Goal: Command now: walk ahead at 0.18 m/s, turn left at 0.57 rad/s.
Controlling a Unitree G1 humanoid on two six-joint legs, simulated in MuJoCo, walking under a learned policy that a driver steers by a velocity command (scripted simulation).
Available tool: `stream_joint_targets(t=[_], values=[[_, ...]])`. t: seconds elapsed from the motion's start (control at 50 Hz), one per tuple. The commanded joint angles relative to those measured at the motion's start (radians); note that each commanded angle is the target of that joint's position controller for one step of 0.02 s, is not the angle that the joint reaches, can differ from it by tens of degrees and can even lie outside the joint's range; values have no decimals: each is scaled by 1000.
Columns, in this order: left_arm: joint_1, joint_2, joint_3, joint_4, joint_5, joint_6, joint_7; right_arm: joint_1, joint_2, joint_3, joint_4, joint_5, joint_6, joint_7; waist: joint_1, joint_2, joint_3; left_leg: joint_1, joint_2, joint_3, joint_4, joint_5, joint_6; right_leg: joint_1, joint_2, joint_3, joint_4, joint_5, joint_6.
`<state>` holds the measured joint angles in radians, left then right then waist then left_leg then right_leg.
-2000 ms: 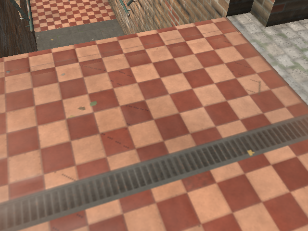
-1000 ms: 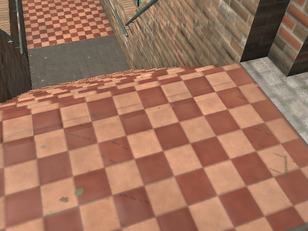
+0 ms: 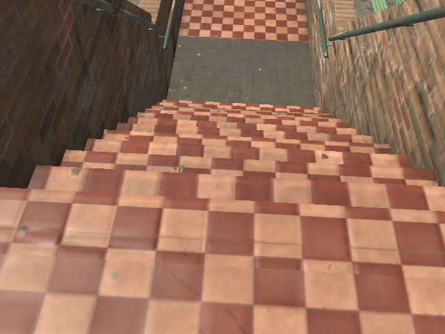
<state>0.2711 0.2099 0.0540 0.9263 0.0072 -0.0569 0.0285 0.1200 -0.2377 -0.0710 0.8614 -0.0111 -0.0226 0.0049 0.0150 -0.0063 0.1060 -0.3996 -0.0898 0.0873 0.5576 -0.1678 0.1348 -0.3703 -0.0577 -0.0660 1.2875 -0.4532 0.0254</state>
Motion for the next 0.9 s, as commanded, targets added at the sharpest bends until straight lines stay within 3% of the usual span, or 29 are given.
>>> stream_joint_targets(t=[0.02,0.06,0.1,0.22,0.3,0.4,0.44,0.46,0.48,0.5,0.52,0.54,0.56,0.6,0.62,0.7,0.9], values=[[61,101,22,-70,33,20,0,85,-98,-23,-36,21,6,-22,1,3,-156,246,289,-312,-220,707,174,-171,-39,88,-36,57,13],[78,81,19,-77,31,52,-1,98,-125,-27,-41,6,-6,-14,19,4,-186,210,258,-293,-217,750,157,-134,-20,81,-91,79,23],[68,77,17,-87,25,65,-2,110,-152,-33,-48,0,-10,-10,19,21,-209,208,244,-285,-221,731,143,-143,-14,79,-141,119,27],[-57,108,21,-127,20,91,0,171,-140,-23,-46,-3,7,-17,-31,79,-182,252,245,-339,-275,412,85,-201,-22,102,-283,193,24],[-92,103,17,-132,14,95,4,187,-130,-14,-40,-13,13,-22,-48,88,-152,280,261,-370,-282,312,91,-171,-7,108,-393,157,10],[-69,89,7,-117,-2,89,15,173,-124,-1,-26,-22,20,-24,-47,102,-132,246,260,-380,-235,362,104,1,42,82,-576,58,-20],[-30,78,2,-100,-7,84,21,154,-121,6,-17,-15,24,-29,-24,95,-129,240,252,-389,-198,382,85,96,61,68,-743,92,-36],[6,68,-2,-85,-5,77,23,141,-117,10,-14,-7,27,-33,2,77,-124,211,235,-383,-174,358,53,184,56,68,-903,210,-45],[23,86,-2,-76,7,64,28,153,-93,20,-14,-1,25,-35,-2,40,-134,155,211,-382,-159,265,5,287,-6,137,-1000,329,-55],[30,150,3,-82,27,52,32,199,-43,34,-18,4,19,-34,-38,-99,-169,108,140,-309,-66,69,-42,362,-182,310,-1039,492,-95],[-64,164,-2,-92,15,50,21,222,-43,31,3,17,27,-35,-83,-167,-110,126,38,-214,-109,-146,-61,234,-257,353,-1001,715,-191],[-97,116,-14,-94,12,45,10,216,-62,32,25,1,33,-38,-77,-149,-115,225,67,-208,-134,-133,-67,180,-237,317,-987,703,-202],[-103,97,-22,-87,10,40,3,184,-67,31,33,-2,33,-36,-67,-137,-111,261,74,-232,-184,-40,-65,173,-171,272,-987,607,-158],[-59,113,-21,-64,5,41,7,141,-103,22,44,-3,30,-28,-36,-124,-96,288,105,-254,-210,101,-69,173,-87,224,-1002,427,-100],[-42,118,-19,-49,0,41,10,152,-101,23,58,1,27,-25,-36,-98,-94,278,118,-261,-212,138,-68,201,-68,205,-999,420,-93],[-12,108,-21,-7,1,43,9,159,-64,35,119,5,22,-36,-25,-11,-83,253,126,-265,-248,130,-75,253,-60,189,-979,421,-97],[4,88,-36,78,4,44,8,156,-56,48,215,7,25,-45,-21,5,-64,259,140,-263,-261,117,-79,246,-45,185,-992,380,-97]])
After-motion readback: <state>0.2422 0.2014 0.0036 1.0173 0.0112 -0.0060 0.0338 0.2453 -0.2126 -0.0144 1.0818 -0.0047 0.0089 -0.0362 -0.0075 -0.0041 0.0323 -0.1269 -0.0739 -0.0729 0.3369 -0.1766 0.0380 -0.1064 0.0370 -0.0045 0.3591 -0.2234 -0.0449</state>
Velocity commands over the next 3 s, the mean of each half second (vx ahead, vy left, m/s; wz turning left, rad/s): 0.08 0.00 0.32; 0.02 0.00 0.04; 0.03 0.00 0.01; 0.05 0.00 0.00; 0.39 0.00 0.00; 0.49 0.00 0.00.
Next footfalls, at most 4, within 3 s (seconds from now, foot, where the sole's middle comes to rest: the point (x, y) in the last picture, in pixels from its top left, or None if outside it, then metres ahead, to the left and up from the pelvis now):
0.50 right None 0.13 -0.14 -0.76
2.22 left None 0.25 0.09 -0.76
2.72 right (235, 267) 0.61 -0.01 -0.76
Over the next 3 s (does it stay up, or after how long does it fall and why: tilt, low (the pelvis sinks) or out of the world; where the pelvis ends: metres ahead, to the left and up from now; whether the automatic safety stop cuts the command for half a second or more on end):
stays up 0.58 0.03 0.02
